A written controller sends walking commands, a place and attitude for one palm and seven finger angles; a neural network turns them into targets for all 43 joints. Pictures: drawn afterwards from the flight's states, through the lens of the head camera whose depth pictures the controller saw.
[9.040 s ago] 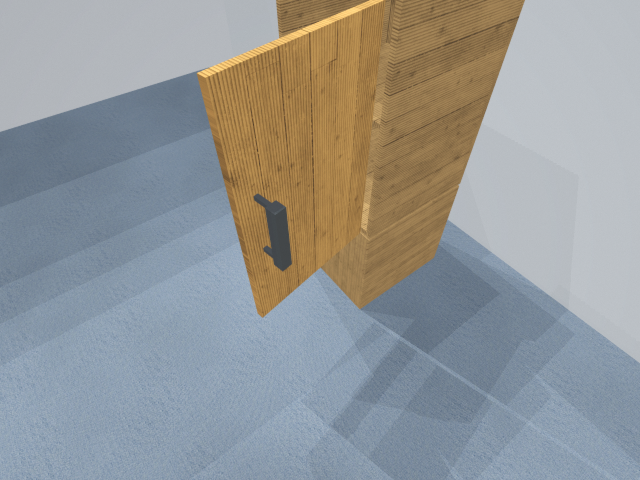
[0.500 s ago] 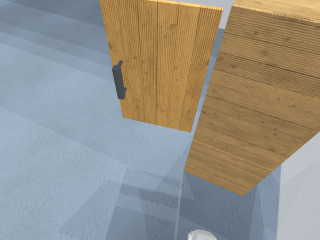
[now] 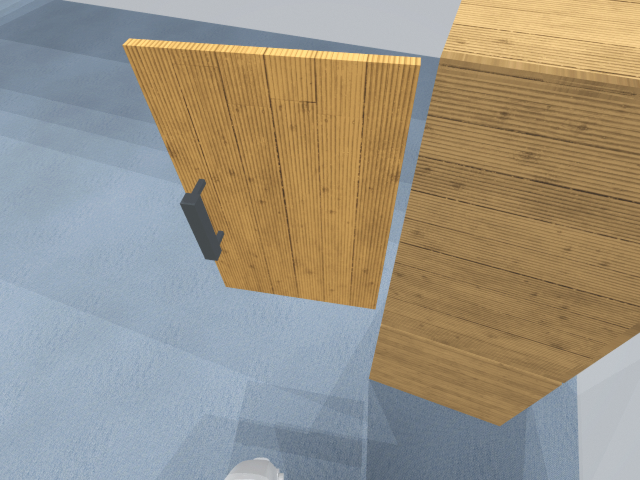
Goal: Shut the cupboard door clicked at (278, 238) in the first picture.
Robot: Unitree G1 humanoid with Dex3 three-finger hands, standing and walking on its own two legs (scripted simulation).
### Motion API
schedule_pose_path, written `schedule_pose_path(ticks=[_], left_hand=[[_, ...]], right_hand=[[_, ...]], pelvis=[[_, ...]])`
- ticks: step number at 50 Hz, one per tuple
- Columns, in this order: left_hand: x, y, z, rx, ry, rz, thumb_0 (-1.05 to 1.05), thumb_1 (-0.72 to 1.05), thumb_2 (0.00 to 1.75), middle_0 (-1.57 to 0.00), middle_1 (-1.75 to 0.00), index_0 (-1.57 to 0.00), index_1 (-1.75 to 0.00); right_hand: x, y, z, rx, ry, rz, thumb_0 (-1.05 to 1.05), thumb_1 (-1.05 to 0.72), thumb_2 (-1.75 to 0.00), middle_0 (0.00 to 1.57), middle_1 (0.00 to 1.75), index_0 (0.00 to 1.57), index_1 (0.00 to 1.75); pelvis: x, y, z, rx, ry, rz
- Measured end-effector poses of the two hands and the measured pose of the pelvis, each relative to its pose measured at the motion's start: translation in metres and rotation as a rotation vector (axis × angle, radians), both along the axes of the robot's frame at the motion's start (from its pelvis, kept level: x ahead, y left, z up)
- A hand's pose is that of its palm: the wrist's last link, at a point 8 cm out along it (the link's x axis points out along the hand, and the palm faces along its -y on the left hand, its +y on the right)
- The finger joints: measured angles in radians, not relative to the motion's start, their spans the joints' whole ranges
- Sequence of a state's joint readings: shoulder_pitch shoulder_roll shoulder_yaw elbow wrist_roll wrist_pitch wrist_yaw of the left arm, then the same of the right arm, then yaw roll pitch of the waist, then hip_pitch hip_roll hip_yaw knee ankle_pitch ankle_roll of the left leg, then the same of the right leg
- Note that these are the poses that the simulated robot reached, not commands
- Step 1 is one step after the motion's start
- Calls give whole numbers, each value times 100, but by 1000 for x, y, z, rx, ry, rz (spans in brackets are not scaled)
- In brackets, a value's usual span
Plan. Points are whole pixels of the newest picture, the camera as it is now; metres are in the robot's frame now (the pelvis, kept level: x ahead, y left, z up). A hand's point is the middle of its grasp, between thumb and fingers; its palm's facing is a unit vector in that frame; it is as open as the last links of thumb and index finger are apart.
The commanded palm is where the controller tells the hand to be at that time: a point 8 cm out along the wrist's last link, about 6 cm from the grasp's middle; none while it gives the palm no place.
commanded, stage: come to a stop and stand still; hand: left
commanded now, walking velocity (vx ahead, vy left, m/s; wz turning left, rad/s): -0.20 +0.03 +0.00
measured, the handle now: (207, 220) +0.53 +0.24 -0.06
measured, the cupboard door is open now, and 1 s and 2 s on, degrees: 100 100 100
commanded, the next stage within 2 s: look again from close up in 1.64 s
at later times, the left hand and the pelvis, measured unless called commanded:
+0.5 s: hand out of the picture +0.03 +0.23 -0.18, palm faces +0.00 -0.98 -0.21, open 7.4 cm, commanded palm none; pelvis -0.01 +0.03 +0.00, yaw -2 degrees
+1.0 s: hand out of the picture +0.00 +0.16 -0.18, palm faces +0.00 -0.98 -0.18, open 7.3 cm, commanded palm none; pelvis -0.01 -0.01 +0.00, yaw -1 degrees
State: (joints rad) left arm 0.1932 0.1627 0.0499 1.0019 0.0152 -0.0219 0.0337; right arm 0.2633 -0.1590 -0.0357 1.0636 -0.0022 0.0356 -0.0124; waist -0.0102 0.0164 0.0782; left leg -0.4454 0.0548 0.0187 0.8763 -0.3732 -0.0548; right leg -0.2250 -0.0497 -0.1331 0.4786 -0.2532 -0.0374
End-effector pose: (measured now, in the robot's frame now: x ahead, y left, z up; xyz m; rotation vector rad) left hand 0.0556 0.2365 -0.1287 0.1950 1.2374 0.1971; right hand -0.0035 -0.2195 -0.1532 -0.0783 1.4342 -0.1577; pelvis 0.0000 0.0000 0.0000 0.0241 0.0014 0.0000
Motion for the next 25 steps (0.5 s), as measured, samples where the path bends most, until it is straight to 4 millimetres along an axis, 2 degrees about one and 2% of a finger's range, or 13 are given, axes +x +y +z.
schedule_pose_path(ticks=[6, 9, 11, 15, 18, 21, 25], left_hand=[[-20, 33, -18, -19, 88, 49, -1, 93, 89, -20, -30, -20, -30], [-25, 49, -35, -34, 115, 67, 0, 92, 89, -20, -30, -20, -30], [-27, 55, -38, -36, 133, 68, 0, 92, 89, -20, -30, -20, -30], [-28, 60, -33, -50, 140, 57, 0, 92, 89, -20, -30, -20, -30], [-29, 59, -28, -57, 139, 38, 0, 92, 89, -20, -30, -20, -30], [-29, 54, -23, -57, 138, 16, 0, 91, 90, -20, -30, -20, -30], [-27, 40, -19, -49, 114, -13, 0, 91, 90, -20, -30, -20, -30]], right_hand=[[71, 7, 7, -76, -130, 54, 1, -92, -90, 20, 30, 19, 30], [94, 15, 9, -118, -193, 82, 1, -92, -90, 20, 30, 19, 30], [102, 21, 16, -133, -217, 99, 1, -91, -90, 20, 30, 19, 30], [107, 31, 26, -142, -245, 111, 1, -91, -90, 20, 30, 20, 30], [103, 35, 29, -131, -256, 101, 1, -90, -90, 20, 30, 20, 30], [91, 33, 27, -115, -251, 83, 1, -90, -90, 20, 30, 20, 30], [61, 21, 17, -89, -209, 47, 0, -90, -90, 20, 30, 20, 30]], pelvis=[[13, 26, -7, -21, -11, 4], [18, 40, -18, -37, -12, 4], [16, 44, -16, -38, -9, -4], [10, 47, -9, -49, 6, -16], [4, 47, -5, -50, 19, -31], [-2, 44, -3, -53, 27, -38], [-12, 33, -4, -50, 31, -34]])
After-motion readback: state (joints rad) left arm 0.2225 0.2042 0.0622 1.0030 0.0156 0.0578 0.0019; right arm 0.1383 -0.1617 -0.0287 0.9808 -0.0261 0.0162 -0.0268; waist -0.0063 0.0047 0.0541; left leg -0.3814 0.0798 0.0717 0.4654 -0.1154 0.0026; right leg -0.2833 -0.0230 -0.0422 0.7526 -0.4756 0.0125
